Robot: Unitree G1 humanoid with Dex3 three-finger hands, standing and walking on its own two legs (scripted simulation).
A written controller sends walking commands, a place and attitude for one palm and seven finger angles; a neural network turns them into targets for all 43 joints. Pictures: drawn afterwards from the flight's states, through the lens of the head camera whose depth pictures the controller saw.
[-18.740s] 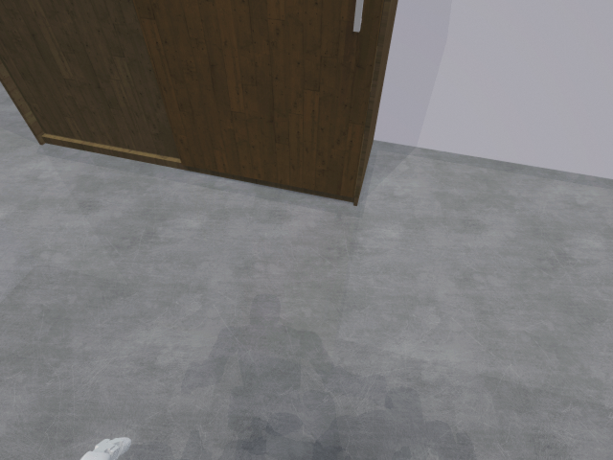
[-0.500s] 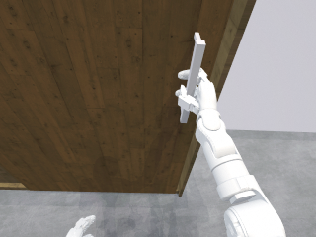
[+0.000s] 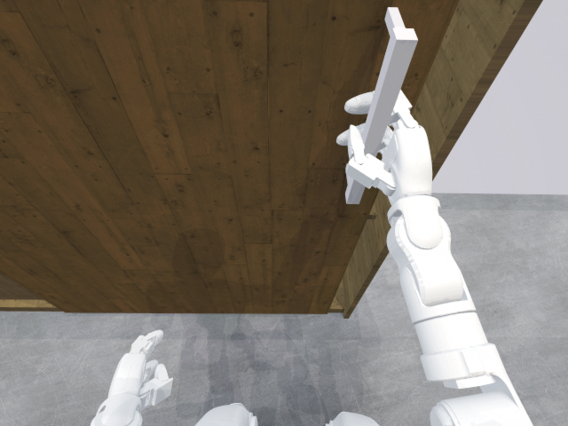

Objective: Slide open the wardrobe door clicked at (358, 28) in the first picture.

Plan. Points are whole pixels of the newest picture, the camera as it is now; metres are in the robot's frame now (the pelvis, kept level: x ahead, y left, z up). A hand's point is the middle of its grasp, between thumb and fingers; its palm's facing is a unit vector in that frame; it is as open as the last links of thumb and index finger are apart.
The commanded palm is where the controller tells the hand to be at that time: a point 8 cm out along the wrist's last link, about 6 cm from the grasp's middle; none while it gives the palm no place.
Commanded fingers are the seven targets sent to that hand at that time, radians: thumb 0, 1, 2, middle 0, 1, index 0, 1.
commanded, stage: step sideways, sliding the door along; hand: right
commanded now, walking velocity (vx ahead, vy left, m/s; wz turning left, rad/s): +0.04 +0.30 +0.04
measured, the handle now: (369, 124) +0.44 -0.09 +0.17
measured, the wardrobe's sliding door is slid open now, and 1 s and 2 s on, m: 0.06 0.27 0.43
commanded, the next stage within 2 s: stop walking and hold the door there in 1.78 s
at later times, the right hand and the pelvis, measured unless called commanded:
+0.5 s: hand (296, 155) +0.40 +0.00 +0.16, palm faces +0.18 +0.98 -0.06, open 5.8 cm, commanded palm +0.38 +0.02 +0.16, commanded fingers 0.00 -0.90 -0.90 0.45 1.40 0.45 1.40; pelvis +0.03 +0.16 +0.00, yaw -3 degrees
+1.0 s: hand (173, 153) +0.39 +0.14 +0.16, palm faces +0.13 +0.99 +0.00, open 5.6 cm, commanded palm +0.37 +0.16 +0.16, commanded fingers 0.00 -0.90 -0.90 0.45 1.40 0.45 1.40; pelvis +0.05 +0.28 +0.02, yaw -4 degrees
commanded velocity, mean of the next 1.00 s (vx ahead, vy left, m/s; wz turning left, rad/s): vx -0.06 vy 0.29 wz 0.13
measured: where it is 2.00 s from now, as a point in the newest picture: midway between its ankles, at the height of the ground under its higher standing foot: outside the picture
